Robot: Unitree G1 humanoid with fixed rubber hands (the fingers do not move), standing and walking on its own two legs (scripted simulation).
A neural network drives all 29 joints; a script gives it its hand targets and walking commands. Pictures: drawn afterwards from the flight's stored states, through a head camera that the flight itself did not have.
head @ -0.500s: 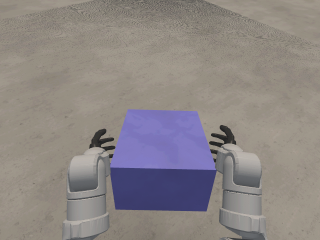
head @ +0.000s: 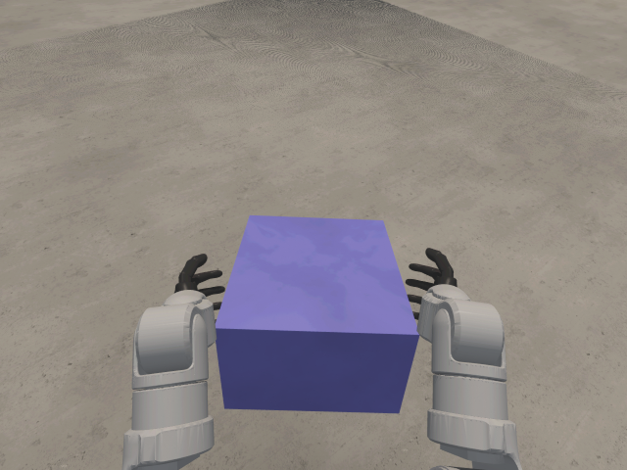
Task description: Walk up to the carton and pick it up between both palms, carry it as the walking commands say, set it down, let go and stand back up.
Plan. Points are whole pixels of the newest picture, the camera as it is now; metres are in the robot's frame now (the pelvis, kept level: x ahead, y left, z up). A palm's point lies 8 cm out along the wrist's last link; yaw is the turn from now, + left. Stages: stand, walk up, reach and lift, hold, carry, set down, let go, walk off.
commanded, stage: carry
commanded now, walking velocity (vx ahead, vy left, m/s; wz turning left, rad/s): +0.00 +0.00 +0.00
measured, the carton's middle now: (314, 301) +0.36 +0.00 -0.02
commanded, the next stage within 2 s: none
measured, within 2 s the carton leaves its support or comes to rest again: neither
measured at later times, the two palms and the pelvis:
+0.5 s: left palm (195, 310) +0.29 +0.15 +0.07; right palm (441, 309) +0.29 -0.16 +0.08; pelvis +0.00 +0.00 +0.00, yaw +0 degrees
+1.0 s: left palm (197, 309) +0.29 +0.15 +0.07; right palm (443, 311) +0.29 -0.16 +0.08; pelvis +0.00 +0.00 +0.00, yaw +0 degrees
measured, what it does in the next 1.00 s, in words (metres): stands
